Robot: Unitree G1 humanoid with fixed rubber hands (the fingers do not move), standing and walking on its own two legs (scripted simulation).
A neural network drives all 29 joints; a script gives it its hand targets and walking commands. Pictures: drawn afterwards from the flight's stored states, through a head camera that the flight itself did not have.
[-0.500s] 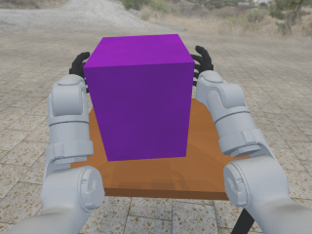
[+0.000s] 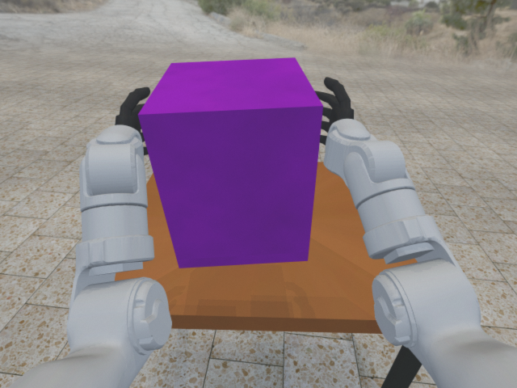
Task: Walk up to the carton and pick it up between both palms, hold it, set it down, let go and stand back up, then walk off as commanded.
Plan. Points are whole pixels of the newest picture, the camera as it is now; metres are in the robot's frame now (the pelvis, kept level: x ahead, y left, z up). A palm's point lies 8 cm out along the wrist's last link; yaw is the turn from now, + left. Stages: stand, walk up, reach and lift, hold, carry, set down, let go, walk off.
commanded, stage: hold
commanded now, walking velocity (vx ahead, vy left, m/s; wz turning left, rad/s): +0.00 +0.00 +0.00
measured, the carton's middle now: (238, 160) +0.39 +0.00 +0.25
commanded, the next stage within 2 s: none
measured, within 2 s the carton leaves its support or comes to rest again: neither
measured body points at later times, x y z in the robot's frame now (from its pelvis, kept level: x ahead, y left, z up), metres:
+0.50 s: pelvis +0.00 +0.01 +0.00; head -0.10 +0.04 +0.44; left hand +0.37 +0.16 +0.30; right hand +0.36 -0.13 +0.32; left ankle +0.01 +0.15 -0.75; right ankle +0.01 -0.11 -0.75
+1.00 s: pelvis -0.01 +0.00 +0.00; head -0.11 +0.02 +0.44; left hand +0.37 +0.15 +0.31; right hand +0.36 -0.14 +0.32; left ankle +0.01 +0.15 -0.75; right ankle +0.01 -0.11 -0.75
